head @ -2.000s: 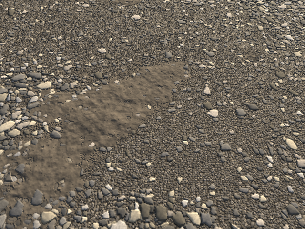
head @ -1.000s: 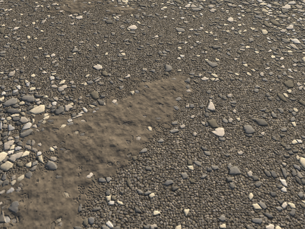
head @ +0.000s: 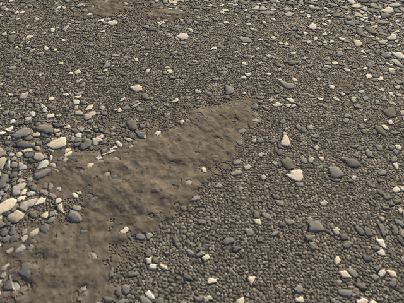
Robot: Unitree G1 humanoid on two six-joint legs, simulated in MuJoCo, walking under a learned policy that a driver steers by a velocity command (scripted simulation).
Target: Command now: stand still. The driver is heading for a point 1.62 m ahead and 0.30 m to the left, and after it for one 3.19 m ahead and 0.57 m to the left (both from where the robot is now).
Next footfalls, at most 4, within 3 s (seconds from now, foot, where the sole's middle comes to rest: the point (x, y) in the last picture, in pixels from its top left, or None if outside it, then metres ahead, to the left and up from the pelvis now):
1.66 left None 0.46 0.11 -0.77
2.22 right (245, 230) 0.77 -0.12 -0.77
2.80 left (178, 167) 1.06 0.14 -0.77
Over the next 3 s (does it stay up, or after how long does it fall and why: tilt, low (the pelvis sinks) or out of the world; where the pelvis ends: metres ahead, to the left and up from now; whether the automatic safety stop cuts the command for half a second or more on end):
stays up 1.02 0.06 0.00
